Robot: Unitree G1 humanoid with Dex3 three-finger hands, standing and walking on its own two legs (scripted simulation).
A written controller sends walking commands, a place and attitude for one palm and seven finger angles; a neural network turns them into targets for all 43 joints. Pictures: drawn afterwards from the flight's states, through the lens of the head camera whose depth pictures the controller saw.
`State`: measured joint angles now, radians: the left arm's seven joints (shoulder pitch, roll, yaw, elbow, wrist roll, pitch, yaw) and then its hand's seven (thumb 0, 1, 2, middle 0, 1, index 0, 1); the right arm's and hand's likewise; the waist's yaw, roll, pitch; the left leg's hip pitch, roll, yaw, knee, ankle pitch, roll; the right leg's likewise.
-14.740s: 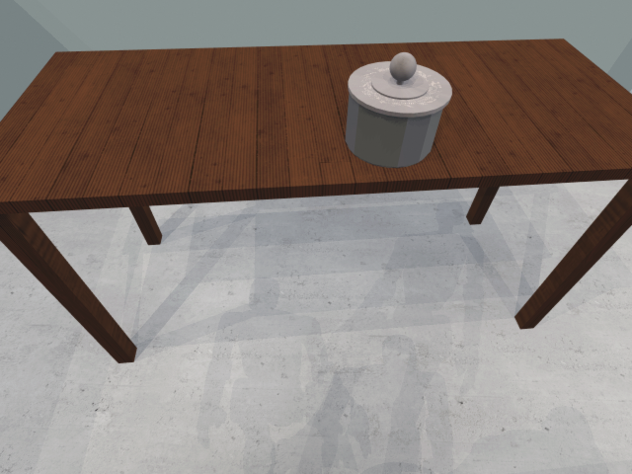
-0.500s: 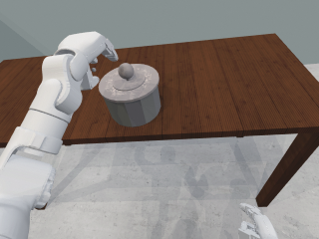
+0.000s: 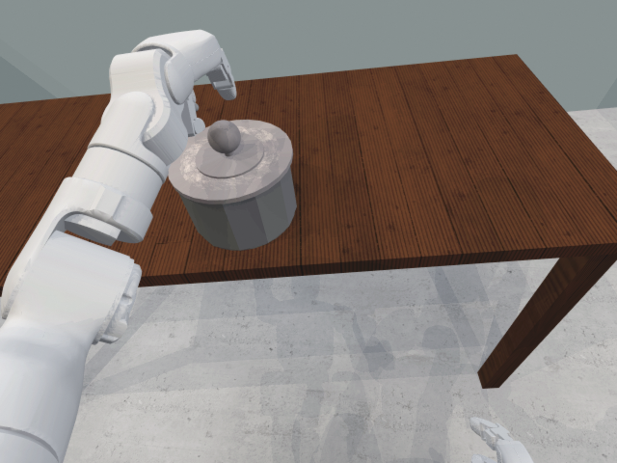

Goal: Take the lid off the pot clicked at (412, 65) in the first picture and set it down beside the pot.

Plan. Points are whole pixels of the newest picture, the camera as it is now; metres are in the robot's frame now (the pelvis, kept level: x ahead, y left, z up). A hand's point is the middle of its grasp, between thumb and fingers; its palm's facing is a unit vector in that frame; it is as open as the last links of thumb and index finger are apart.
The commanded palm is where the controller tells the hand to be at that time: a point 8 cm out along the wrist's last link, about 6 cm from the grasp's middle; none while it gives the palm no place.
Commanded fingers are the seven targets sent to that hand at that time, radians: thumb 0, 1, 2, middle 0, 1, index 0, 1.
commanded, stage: move the open hand above the knob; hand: left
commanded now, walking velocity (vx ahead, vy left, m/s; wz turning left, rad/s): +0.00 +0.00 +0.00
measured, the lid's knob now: (224, 136) +0.53 +0.12 +0.16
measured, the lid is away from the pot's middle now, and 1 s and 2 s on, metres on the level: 0.00 0.00 0.00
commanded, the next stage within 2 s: lower the open fingers around the knob in 0.90 s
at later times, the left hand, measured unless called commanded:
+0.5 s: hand (213, 86) +0.51 +0.11 +0.25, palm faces -0.22 -0.07 -0.97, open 10.0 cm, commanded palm +0.49 +0.13 +0.31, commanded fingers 0.00 -0.42 1.74 -0.88 -0.08 -0.88 -0.08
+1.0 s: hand (201, 89) +0.50 +0.12 +0.25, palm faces -0.22 -0.05 -0.97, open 10.0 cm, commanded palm +0.48 +0.13 +0.31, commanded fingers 0.00 -0.42 1.74 -0.88 -0.08 -0.88 -0.08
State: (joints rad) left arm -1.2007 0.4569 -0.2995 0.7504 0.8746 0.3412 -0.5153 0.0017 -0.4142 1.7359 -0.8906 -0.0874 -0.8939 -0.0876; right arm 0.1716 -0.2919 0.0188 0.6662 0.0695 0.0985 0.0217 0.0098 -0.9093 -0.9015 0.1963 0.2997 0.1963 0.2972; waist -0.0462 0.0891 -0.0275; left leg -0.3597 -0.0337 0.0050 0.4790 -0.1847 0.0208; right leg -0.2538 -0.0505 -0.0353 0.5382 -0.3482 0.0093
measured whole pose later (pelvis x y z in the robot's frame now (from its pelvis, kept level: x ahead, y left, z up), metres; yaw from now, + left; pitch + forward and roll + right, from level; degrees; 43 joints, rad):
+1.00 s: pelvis +0.01 +0.01 +0.00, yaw -1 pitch +7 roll +1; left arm -1.34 0.43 -0.29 0.98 0.91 0.32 -0.47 0.00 -0.41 1.74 -0.89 -0.09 -0.89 -0.09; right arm 0.22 -0.28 0.01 0.68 0.06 0.06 0.01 0.01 -0.91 -0.90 0.20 0.30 0.20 0.30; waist -0.08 0.07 -0.05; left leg -0.39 -0.03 0.02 0.45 -0.18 0.03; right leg -0.28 -0.05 -0.02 0.49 -0.32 0.02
